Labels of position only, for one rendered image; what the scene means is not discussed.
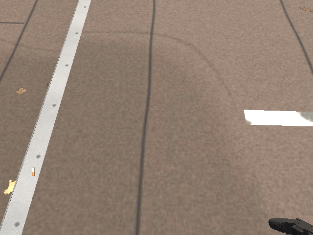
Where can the right robot hand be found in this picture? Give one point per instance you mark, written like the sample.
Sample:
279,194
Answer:
291,226

